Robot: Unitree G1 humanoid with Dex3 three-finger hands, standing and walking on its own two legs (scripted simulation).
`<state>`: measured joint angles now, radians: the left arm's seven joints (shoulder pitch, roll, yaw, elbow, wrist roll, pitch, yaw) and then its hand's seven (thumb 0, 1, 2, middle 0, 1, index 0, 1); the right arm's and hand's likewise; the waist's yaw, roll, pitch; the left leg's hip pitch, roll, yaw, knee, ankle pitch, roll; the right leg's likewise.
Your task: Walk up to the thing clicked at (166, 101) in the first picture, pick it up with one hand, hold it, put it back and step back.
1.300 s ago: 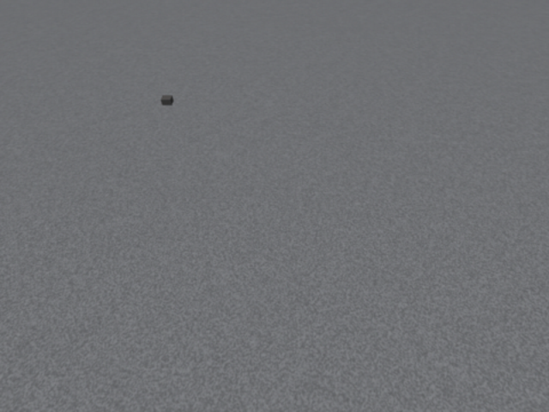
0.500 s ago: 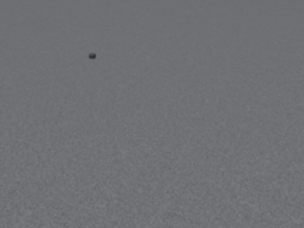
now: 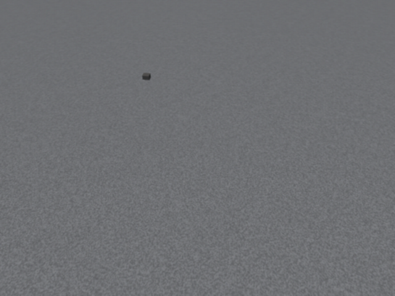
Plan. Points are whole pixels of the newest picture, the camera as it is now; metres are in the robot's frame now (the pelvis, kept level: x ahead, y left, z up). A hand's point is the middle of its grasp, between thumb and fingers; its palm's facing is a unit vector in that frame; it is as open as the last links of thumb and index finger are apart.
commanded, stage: walk up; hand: left
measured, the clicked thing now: (146, 76) +2.13 +0.53 -0.76
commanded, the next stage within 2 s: none
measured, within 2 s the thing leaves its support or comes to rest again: neither
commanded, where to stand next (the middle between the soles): +1.79 +0.25 m, yaw +9 degrees
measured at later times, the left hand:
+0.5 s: hand (61, 227) +0.33 +0.39 -0.15, palm faces -0.01 -0.96 -0.29, open 7.4 cm
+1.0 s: hand (89, 158) +0.57 +0.39 -0.14, palm faces +0.14 -0.93 -0.35, open 7.4 cm
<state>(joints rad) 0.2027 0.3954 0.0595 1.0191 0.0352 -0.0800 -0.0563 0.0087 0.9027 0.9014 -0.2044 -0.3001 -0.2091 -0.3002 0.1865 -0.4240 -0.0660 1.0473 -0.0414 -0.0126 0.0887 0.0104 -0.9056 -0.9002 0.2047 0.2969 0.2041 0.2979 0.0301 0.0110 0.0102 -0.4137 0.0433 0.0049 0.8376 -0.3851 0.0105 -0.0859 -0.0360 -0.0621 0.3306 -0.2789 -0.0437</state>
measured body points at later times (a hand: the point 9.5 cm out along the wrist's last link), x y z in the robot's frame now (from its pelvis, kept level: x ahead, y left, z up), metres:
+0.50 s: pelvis +0.24 +0.12 -0.01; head +0.24 +0.14 +0.44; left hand +0.33 +0.44 -0.13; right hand +0.25 -0.20 -0.11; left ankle +0.15 +0.21 -0.75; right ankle +0.38 -0.03 -0.69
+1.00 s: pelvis +0.57 +0.11 -0.01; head +0.58 +0.11 +0.44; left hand +0.56 +0.44 -0.12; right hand +0.74 -0.19 -0.11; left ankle +0.66 +0.29 -0.70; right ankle +0.53 +0.01 -0.75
